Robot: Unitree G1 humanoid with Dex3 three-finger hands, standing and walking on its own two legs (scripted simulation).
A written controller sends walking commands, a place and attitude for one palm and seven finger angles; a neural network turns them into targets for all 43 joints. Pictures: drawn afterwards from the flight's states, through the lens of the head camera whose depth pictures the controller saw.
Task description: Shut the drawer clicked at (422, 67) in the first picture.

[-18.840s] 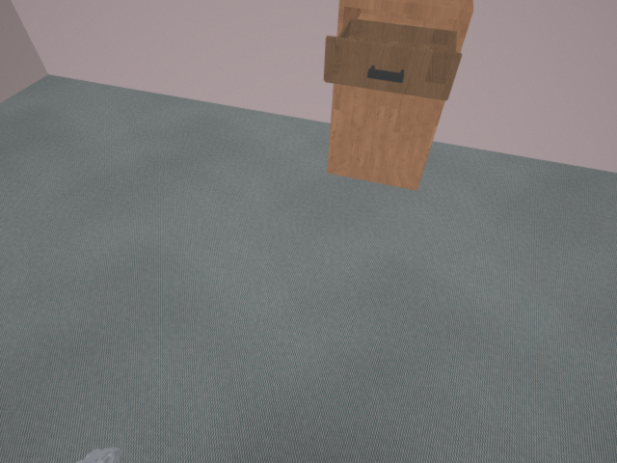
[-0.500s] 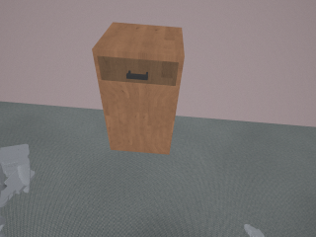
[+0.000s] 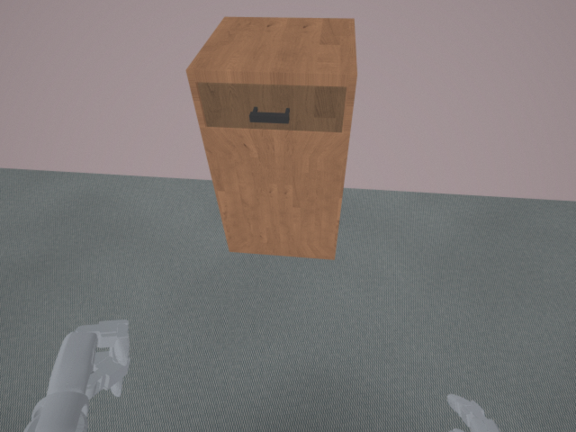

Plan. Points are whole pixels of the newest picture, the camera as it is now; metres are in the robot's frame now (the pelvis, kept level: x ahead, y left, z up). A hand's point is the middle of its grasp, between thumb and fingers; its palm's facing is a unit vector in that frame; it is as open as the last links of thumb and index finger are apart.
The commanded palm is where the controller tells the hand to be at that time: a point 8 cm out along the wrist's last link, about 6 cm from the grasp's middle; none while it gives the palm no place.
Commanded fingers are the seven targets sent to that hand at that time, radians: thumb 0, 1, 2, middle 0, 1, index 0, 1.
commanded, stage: let the arm hang, fingers relaxed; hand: left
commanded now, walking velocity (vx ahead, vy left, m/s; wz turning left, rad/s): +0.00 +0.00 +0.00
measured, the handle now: (270, 114) +0.94 +0.12 -0.04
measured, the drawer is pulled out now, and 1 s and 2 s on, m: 0.00 0.00 0.00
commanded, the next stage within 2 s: look to check the result in 0.98 s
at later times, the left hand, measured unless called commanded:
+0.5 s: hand out of the picture -0.09 +0.19 -0.15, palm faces +0.04 -0.97 -0.22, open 5.7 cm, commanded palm none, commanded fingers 0.00 0.90 0.90 -0.20 -0.30 -0.20 -0.30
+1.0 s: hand out of the picture -0.01 +0.15 -0.16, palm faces +0.05 -0.98 -0.17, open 7.3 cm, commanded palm none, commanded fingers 0.00 0.90 0.90 -0.20 -0.30 -0.20 -0.30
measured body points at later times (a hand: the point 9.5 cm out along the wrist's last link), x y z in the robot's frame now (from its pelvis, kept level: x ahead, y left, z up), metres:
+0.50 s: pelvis -0.01 +0.01 +0.02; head +0.01 +0.00 +0.47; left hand -0.09 +0.24 -0.14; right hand -0.03 -0.22 -0.15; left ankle +0.05 +0.10 -0.72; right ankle -0.01 -0.10 -0.72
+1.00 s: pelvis +0.00 +0.00 +0.02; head +0.01 -0.01 +0.46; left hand -0.01 +0.20 -0.15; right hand -0.03 -0.19 -0.15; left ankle +0.05 +0.10 -0.72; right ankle -0.01 -0.10 -0.72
